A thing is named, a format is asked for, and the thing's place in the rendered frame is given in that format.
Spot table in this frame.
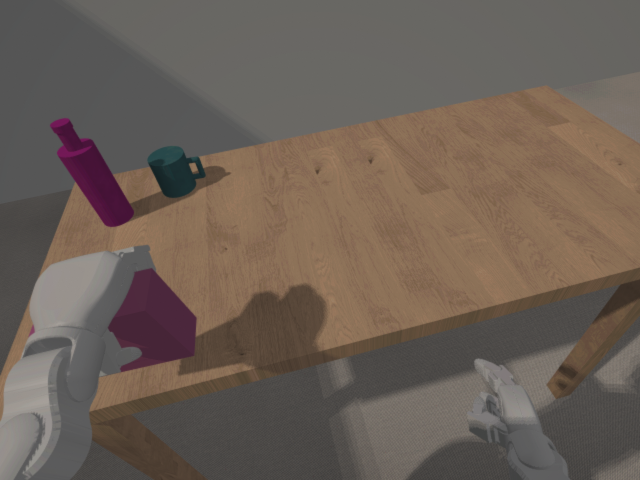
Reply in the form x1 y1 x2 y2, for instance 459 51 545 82
0 85 640 480

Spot robot right forearm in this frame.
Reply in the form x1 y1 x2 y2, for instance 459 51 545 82
506 429 571 480

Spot robot right hand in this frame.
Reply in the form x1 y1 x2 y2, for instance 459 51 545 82
467 359 543 449

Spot sponge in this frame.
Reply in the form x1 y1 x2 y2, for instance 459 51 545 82
28 268 197 372

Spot robot left forearm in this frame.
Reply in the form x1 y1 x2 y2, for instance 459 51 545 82
0 326 106 480

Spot robot left hand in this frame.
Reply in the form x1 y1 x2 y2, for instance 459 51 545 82
29 245 156 377

